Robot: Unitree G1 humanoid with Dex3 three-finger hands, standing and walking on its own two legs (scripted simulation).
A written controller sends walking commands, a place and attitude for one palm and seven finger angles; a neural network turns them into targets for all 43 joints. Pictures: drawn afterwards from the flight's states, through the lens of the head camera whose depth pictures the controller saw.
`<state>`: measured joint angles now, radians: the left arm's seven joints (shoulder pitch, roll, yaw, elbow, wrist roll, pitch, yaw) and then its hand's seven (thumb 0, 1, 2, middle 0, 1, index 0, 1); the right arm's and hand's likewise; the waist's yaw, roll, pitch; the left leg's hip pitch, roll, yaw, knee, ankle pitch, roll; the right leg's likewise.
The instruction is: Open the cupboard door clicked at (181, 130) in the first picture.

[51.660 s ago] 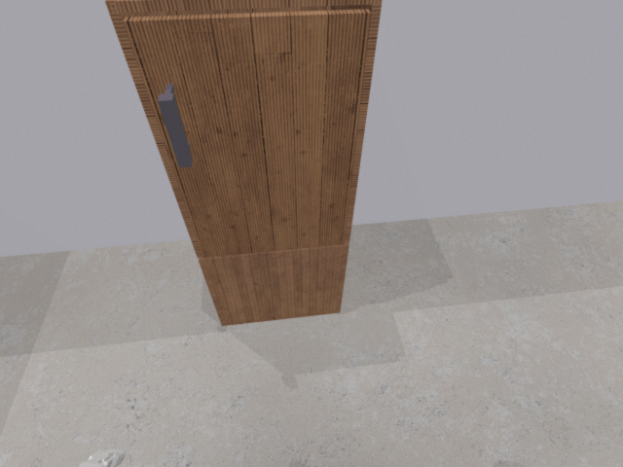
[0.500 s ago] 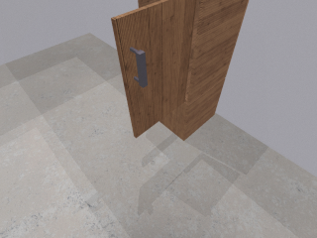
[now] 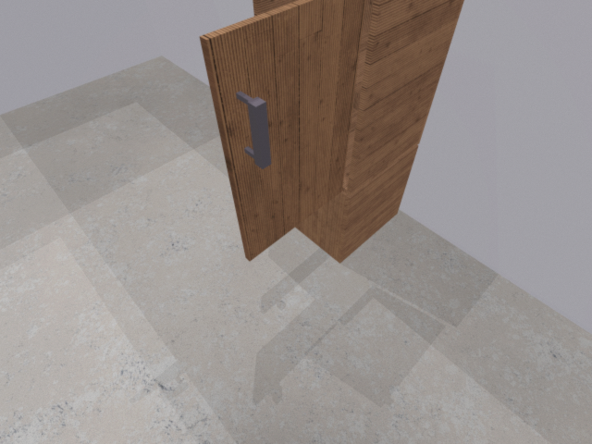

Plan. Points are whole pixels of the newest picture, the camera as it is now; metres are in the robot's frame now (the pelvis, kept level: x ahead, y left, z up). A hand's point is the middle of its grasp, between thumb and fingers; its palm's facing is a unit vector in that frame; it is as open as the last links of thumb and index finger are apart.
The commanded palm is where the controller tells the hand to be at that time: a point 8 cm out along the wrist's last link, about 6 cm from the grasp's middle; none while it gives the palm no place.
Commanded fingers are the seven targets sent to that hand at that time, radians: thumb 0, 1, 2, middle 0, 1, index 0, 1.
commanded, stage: look to check the result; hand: left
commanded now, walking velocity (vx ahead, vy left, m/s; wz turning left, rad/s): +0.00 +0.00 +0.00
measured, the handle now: (252, 130) +0.62 +0.12 +0.07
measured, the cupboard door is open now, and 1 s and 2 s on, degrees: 91 91 91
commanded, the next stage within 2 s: stand and wait in 0.46 s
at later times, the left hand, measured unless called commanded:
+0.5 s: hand out of the picture +0.11 +0.24 -0.15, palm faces -0.02 -0.94 -0.34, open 7.4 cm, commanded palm none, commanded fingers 0.00 0.90 0.90 -0.20 -0.30 -0.20 -0.30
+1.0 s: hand out of the picture +0.12 +0.23 -0.15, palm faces -0.03 -0.94 -0.34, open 7.4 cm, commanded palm none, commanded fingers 0.00 0.90 0.90 -0.20 -0.30 -0.20 -0.30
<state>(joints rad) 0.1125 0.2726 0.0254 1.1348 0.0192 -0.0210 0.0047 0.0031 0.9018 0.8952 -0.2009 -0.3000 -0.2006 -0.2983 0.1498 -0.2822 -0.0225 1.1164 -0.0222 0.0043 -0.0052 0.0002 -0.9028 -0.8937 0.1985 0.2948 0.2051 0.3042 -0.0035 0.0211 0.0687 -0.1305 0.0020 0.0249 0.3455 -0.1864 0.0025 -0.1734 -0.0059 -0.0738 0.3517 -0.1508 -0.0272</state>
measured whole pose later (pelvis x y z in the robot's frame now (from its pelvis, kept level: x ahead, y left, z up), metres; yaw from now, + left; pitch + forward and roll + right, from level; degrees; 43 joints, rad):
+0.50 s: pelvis +0.02 -0.01 +0.00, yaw +0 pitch -1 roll +0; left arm 0.08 0.30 0.02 1.14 0.02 -0.03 0.00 0.00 0.90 0.90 -0.20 -0.30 -0.20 -0.30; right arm 0.10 -0.33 -0.01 1.12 -0.02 0.00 0.00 0.00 -0.90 -0.89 0.20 0.29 0.21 0.30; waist 0.00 0.03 0.07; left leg -0.08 0.01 0.02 0.28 -0.19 -0.01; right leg -0.13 0.01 -0.08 0.30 -0.16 -0.03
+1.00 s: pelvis +0.03 -0.01 +0.00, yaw -1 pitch -1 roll +0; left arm 0.09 0.31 0.02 1.14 0.02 -0.03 0.01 0.00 0.90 0.90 -0.20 -0.30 -0.20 -0.30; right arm 0.12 -0.32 -0.01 1.13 -0.02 0.00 0.00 0.00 -0.90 -0.89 0.20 0.30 0.21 0.30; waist -0.01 0.03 0.06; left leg -0.05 0.02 0.03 0.27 -0.20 -0.02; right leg -0.10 0.02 -0.07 0.29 -0.17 -0.04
